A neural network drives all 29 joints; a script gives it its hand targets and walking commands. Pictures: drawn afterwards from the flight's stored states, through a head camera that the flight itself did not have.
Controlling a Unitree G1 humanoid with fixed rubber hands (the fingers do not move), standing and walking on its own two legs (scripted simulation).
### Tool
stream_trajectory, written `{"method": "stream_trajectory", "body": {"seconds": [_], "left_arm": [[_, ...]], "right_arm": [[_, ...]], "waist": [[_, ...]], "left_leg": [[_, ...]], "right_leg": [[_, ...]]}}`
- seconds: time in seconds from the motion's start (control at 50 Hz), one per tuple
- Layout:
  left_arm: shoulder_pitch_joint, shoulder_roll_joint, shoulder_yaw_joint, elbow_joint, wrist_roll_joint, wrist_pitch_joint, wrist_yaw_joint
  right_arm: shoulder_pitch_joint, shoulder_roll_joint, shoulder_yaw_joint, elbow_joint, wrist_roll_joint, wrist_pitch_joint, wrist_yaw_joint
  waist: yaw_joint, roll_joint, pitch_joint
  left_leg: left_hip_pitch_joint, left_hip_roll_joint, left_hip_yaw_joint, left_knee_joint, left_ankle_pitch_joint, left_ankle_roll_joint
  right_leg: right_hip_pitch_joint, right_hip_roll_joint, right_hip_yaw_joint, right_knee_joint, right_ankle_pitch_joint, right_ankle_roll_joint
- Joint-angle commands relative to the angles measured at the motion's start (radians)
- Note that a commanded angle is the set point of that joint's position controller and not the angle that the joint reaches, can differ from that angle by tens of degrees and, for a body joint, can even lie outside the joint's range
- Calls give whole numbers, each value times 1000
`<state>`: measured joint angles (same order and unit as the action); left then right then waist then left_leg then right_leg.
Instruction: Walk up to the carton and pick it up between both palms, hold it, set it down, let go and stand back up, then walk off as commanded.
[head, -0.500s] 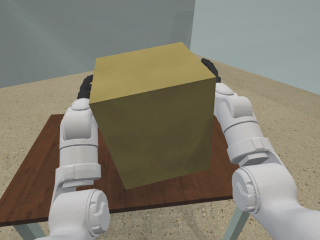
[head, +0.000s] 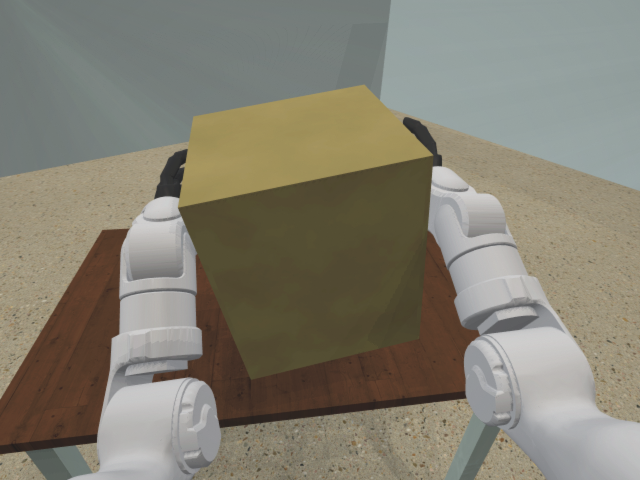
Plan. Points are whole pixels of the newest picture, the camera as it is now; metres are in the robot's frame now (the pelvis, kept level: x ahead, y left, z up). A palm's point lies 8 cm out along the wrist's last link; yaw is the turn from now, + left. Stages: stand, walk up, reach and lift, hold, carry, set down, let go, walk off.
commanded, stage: set down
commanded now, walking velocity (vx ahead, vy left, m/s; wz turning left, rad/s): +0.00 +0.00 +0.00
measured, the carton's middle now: (308, 229) +0.35 +0.01 +0.22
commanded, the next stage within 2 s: none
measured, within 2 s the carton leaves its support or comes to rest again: neither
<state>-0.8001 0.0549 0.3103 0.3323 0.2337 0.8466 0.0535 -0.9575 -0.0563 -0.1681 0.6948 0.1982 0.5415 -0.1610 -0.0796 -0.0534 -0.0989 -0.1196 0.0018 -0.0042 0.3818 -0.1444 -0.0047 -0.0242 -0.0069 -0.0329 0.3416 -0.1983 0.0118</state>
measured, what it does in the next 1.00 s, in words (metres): stands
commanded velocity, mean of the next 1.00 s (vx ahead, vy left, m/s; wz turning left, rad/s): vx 0.00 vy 0.00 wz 0.00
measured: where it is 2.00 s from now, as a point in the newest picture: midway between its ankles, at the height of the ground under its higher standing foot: outside the picture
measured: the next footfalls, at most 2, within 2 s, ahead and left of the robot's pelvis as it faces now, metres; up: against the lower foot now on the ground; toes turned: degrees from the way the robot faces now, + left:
none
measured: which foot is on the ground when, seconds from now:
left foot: down 0.00-1.00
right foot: down 0.00-1.00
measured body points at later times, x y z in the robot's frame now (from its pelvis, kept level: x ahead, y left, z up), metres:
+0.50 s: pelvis +0.01 -0.01 +0.00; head -0.03 +0.03 +0.45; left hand +0.42 +0.16 +0.20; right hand +0.41 -0.15 +0.21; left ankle +0.05 +0.11 -0.75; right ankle +0.00 -0.13 -0.75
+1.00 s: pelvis +0.01 -0.01 +0.00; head -0.02 +0.03 +0.45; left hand +0.42 +0.16 +0.19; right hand +0.40 -0.15 +0.19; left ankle +0.05 +0.11 -0.75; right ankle +0.00 -0.13 -0.75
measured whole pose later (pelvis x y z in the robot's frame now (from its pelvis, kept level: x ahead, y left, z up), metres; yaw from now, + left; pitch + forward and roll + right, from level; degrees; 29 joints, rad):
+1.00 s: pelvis +0.01 -0.01 +0.00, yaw +0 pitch -8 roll +0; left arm -0.80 0.03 0.37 0.51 0.33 0.47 -0.08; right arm -0.73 0.00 -0.14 0.68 0.16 0.14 -0.18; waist -0.05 -0.11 0.06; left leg -0.06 0.00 0.00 0.35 -0.15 0.00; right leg 0.02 -0.01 -0.03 0.34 -0.22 0.00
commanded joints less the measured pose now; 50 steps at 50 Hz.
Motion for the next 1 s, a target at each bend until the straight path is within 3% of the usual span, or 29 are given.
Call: {"method": "stream_trajectory", "body": {"seconds": [0.0, 0.08, 0.12, 0.16, 0.22, 0.28, 0.32, 0.38, 0.44, 0.52, 0.54, 0.62, 0.76, 0.88, 0.98], "left_arm": [[-928, -594, -399, -129, -138, -112, -189], [-941, -564, -326, -70, -99, -190, -213], [-907, -544, -282, -24, -53, -238, -231], [-822, -498, -206, 68, 17, -267, -259], [-769, -442, -150, 118, 74, -296, -294], [-805, -470, -214, 74, 28, -339, -294], [-817, -511, -277, 56, -12, -365, -281], [-697, -503, -286, 93, -2, -370, -276], [-624, -516, -321, 63, -23, -380, -272], [-553, -536, -379, -18, -60, -402, -264], [-535, -541, -391, -34, -67, -404, -261], [-482, -543, -390, -40, -67, -395, -261], [-477, -538, -345, 42, -37, -377, -274], [-509, -494, -238, 183, 23, -385, -297], [-555, -491, -231, 211, 14, -431, -296]], "right_arm": [[-866, 608, 400, -262, 196, -39, 67], [-868, 640, 358, -203, 102, -134, 74], [-805, 618, 288, -129, 22, -195, 81], [-679, 577, 205, -32, -60, -233, 92], [-571, 541, 141, 57, -136, -277, 99], [-606, 545, 142, -4, -150, -349, 102], [-665, 567, 190, -90, -133, -395, 100], [-652, 566, 268, -146, -120, -422, 87], [-655, 587, 368, -252, -84, -452, 66], [-632, 608, 485, -371, -30, -477, 43], [-617, 603, 498, -384, -24, -479, 38], [-608, 605, 554, -447, -4, -479, 30], [-598, 575, 496, -389, -36, -465, 32], [-596, 550, 369, -252, -119, -458, 56], [-563, 566, 297, -186, -175, -475, 78]], "waist": [[14, 116, -340], [52, 84, -317], [35, 90, -254], [16, 59, -149], [0, 30, -54], [-11, 50, -81], [1, 67, -151], [30, 45, -187], [48, 16, -280], [46, 5, -406], [36, 11, -416], [57, 12, -409], [41, 13, -314], [53, 10, -189], [52, 29, -181]], "left_leg": [[117, -44, 4, -75, 110, -28], [148, -48, 30, -84, 90, -8], [168, -42, 39, -107, 41, -4], [151, -41, 51, -138, -31, 6], [143, -44, 74, -164, -80, 18], [159, -42, 73, -163, -54, 9], [198, -46, 79, -132, 28, 0], [228, -55, 89, -100, 130, 7], [250, -64, 94, -70, 210, 13], [278, -68, 83, -26, 348, 4], [281, -68, 78, -20, 367, 0], [245, -69, 75, -17, 356, 8], [217, -64, 71, -51, 249, 18], [147, -57, 85, -112, 68, 39], [136, -52, 97, -135, 14, 36]], "right_leg": [[-5, 68, 15, -86, 103, 8], [4, 59, 1, -101, 73, 15], [-11, 53, -12, -112, 23, 13], [-7, 46, -20, -128, -46, 14], [11, 41, -37, -140, -91, 18], [34, 46, -55, -135, -72, 22], [34, 48, -56, -130, -15, 23], [82, 47, -46, -127, 101, 34], [151, 40, -34, -102, 287, 52], [238, 37, -18, -57, 560, 73], [244, 39, -19, -53, 586, 76], [251, 32, -12, -42, 625, 83], [187, 30, -19, -66, 523, 78], [108, 22, -32, -108, 262, 68], [63, 25, -44, -125, 131, 53]]}}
